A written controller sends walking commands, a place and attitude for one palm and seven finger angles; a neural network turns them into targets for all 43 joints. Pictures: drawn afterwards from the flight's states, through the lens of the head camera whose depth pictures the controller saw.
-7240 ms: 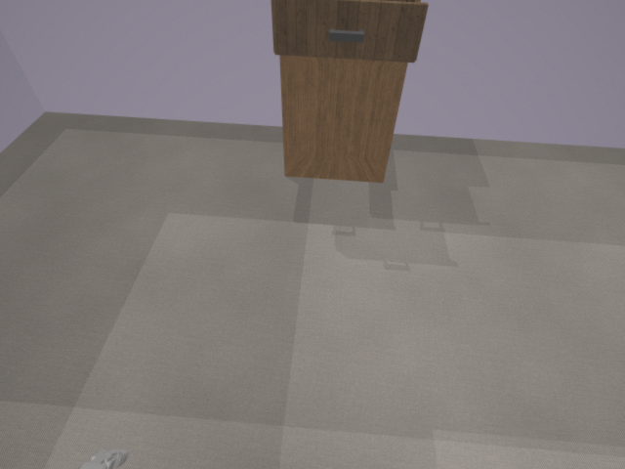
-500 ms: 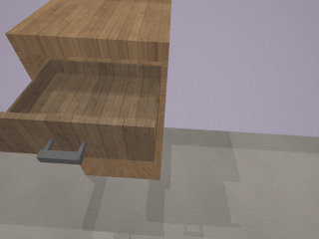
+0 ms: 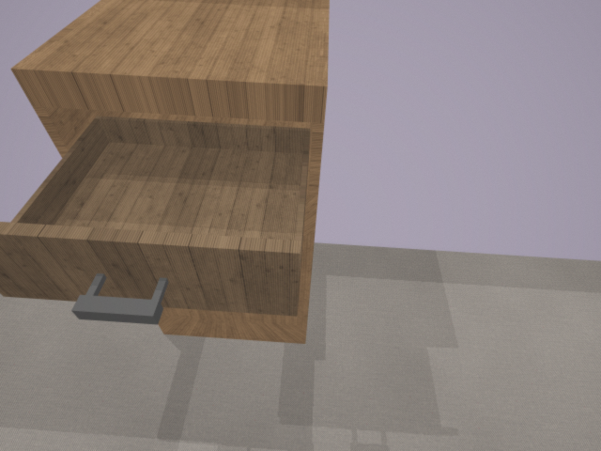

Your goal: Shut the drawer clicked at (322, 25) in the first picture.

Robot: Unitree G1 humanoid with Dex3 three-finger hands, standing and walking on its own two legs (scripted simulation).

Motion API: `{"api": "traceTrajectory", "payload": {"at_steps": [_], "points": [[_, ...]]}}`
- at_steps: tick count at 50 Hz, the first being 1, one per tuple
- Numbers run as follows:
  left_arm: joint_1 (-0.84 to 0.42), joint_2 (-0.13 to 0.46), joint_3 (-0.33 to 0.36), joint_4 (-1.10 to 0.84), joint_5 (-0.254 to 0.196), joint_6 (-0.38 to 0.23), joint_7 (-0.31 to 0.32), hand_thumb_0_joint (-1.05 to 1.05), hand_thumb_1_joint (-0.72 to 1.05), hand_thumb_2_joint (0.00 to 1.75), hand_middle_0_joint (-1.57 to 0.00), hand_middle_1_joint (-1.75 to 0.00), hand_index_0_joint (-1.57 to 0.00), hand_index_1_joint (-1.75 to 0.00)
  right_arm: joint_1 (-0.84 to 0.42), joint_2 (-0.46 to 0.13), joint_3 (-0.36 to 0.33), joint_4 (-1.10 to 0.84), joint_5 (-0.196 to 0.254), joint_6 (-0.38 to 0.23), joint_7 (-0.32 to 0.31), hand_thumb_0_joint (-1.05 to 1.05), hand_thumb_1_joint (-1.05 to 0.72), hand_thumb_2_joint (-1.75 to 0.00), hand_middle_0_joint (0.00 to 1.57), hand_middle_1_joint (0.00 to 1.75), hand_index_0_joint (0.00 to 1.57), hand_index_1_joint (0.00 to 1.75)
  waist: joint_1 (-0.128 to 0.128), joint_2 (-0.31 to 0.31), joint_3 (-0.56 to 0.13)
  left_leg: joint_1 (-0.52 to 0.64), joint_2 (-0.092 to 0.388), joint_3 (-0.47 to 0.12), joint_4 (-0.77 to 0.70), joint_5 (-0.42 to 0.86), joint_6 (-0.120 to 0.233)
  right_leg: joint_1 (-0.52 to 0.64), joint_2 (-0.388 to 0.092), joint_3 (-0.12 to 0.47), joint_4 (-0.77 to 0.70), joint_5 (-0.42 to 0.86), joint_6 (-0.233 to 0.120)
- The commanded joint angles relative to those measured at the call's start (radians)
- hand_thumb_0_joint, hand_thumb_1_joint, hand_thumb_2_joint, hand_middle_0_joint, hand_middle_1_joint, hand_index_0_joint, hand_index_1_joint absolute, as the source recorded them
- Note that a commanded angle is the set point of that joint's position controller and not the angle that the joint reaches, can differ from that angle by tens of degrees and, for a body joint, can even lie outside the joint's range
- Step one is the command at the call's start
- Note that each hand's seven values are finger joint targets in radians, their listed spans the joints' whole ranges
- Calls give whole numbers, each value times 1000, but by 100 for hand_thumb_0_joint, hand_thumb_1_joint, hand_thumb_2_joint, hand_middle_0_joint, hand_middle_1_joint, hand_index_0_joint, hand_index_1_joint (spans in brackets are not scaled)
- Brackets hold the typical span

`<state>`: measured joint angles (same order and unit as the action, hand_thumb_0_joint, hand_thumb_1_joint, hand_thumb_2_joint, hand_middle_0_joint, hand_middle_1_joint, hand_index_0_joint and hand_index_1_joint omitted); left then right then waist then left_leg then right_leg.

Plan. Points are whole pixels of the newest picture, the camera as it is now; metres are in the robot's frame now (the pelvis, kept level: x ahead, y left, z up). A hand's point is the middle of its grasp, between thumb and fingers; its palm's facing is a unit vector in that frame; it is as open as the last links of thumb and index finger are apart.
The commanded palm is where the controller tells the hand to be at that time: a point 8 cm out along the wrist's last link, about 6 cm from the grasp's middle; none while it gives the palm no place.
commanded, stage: come to a stop and stand still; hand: left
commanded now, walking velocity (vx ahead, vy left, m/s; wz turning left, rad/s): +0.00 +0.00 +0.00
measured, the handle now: (124, 296) +0.29 +0.26 +0.04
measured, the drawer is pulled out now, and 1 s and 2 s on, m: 0.28 0.28 0.28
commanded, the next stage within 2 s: look again from close up in 0.12 s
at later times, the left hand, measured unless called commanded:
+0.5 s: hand out of the picture -0.03 +0.16 -0.18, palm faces +0.04 -0.98 -0.17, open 7.4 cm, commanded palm none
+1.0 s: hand (156, 429) +0.15 +0.19 -0.03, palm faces +0.25 -0.94 -0.22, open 6.9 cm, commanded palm +0.08 +0.21 -0.04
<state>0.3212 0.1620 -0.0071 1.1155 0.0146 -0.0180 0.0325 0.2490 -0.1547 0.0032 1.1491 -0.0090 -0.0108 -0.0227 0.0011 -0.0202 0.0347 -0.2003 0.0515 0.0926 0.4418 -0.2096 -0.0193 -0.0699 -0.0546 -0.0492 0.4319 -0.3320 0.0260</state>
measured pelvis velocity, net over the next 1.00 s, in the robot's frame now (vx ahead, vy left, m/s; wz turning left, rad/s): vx -0.02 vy -0.01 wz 0.05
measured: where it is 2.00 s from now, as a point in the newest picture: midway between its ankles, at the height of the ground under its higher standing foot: outside the picture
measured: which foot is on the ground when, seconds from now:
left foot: down 0.00-1.00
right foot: down 0.00-1.00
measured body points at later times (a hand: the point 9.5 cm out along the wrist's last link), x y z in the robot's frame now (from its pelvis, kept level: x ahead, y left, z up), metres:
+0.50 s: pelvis +0.00 +0.00 +0.00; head +0.01 +0.00 +0.45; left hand -0.03 +0.21 -0.16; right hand -0.01 -0.22 -0.16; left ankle +0.02 +0.13 -0.74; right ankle -0.06 -0.13 -0.74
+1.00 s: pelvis -0.02 -0.01 -0.01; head -0.02 -0.03 +0.44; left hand +0.14 +0.24 -0.01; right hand +0.09 -0.26 -0.14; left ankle +0.02 +0.13 -0.74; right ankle -0.06 -0.13 -0.74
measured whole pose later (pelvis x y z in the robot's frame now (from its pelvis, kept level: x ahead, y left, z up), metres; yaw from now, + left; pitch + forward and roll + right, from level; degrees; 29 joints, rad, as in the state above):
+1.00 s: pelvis -0.02 -0.01 -0.01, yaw +3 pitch +0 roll +1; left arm 0.48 0.21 0.02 0.11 -0.13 -0.09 0.12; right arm 0.30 -0.24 -0.02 0.85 0.04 -0.26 -0.08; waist -0.02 0.05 -0.03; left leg -0.34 0.05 0.04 0.57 -0.23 -0.02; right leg -0.20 -0.06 -0.09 0.59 -0.40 0.01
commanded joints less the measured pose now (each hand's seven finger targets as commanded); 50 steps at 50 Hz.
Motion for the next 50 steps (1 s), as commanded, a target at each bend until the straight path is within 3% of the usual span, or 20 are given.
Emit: {"api": "traceTrajectory", "payload": {"at_steps": [1,17,33,39,40,41,42,43,44,45,46,49,50], "points": [[92,89,21,-17,2,-10,9,0,90,90,-20,-30,-20,-30,41,-99,-14,-25,3,-13,-2,0,-90,-90,20,30,20,30,7,11,30,65,54,-74,-56,202,40,-113,-58,44,-84,243,-35],[106,73,22,-8,2,-9,9,0,90,90,-20,-30,-20,-30,64,-79,-15,-14,3,-13,-3,0,-90,-90,20,30,20,30,5,24,48,64,51,-74,-70,171,39,-125,-57,44,-96,210,-38],[126,62,21,1,3,-11,10,0,90,90,-20,-30,-20,-30,71,-68,-16,-12,5,-11,-5,0,-90,-90,20,30,20,30,8,-2,64,62,50,-72,-75,153,36,-131,-54,43,-111,210,-38],[129,59,22,2,3,-12,10,0,90,90,-20,-30,-20,-30,70,-69,-16,-12,3,-12,-6,0,-90,-90,20,30,20,30,7,19,55,66,49,-73,-69,169,35,-132,-55,45,-108,222,-40],[138,92,14,9,20,-39,42,0,90,90,-20,-30,-20,-30,-24,-112,-19,-96,3,-23,8,0,-90,-90,20,30,20,30,28,-26,110,-60,66,-55,161,224,7,-186,-111,133,-128,590,-24],[-597,249,31,-1560,-183,-249,21,0,90,90,-22,-32,-22,-32,29,-281,-39,-433,32,-160,-33,0,-90,-90,20,30,20,30,-118,196,-363,242,-32,-29,21,283,57,-100,-7,13,21,507,-48],[-218,201,72,-1269,-107,-178,81,0,90,90,-24,-34,-24,-34,-53,-179,-19,-362,36,-248,-62,0,-90,-90,20,30,20,30,-1,346,-374,291,5,-33,-3,386,62,-134,24,-10,88,292,-62],[-170,157,49,-1217,-122,-124,138,0,90,90,-26,-37,-26,-37,-54,-188,-46,-328,53,-278,-69,0,-90,-90,20,30,20,30,-27,251,-257,151,8,-47,7,292,36,-180,31,-41,71,166,-53],[140,-37,-50,-1001,-123,-26,122,0,90,90,-28,-39,-28,-39,-3,-157,-46,-320,75,-280,-53,0,-90,-90,20,30,20,30,-37,136,-175,90,12,-54,9,191,49,-218,28,-59,60,167,-41],[-10,-36,-82,-1271,-160,-57,96,0,90,90,-30,-41,-30,-41,-18,-182,-39,-402,75,-289,-56,0,-90,-90,20,30,20,30,-36,111,-137,51,-1,-74,11,137,43,-201,27,-68,69,175,-35],[40,-15,-71,-1311,-158,-92,82,0,90,90,-32,-43,-32,-43,-49,-192,-48,-423,73,-312,-71,0,-90,-90,20,30,20,30,-39,67,-151,51,-10,-66,31,96,48,-234,35,-66,53,143,-31],[114,-31,-47,-1194,-141,-195,37,0,90,90,-38,-50,-38,-50,-46,-211,-63,-490,31,-343,-65,0,-90,-90,20,30,20,30,-66,-158,-55,-76,-42,-79,135,40,49,-410,55,-71,76,64,-16],[216,-65,-36,-1099,-159,-239,-8,0,90,90,-40,-52,-40,-52,-76,-204,-72,-516,26,-340,-54,0,-90,-90,20,30,20,30,-31,-228,4,-159,-41,-85,154,11,36,-453,56,-79,108,36,-14]]}}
